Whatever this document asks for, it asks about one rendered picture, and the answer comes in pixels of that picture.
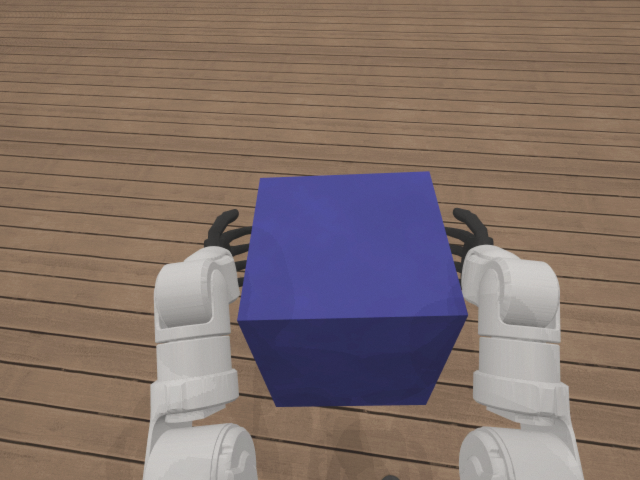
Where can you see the carton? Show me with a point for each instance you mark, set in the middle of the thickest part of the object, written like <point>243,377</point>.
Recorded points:
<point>350,294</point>

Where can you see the robot left hand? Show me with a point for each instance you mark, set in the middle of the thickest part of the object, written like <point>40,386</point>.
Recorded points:
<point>216,238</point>

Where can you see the robot right upper arm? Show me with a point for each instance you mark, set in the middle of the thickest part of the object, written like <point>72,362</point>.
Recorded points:
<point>493,453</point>

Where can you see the robot right forearm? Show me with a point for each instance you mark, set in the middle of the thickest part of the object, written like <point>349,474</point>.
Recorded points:
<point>519,373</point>

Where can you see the robot left upper arm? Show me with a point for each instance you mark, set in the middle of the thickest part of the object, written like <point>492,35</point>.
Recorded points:
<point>210,452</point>

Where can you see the robot left forearm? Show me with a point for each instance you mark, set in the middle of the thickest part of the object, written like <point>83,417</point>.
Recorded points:
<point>195,378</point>

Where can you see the robot right hand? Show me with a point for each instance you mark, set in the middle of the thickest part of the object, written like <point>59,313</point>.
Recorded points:
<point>479,236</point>

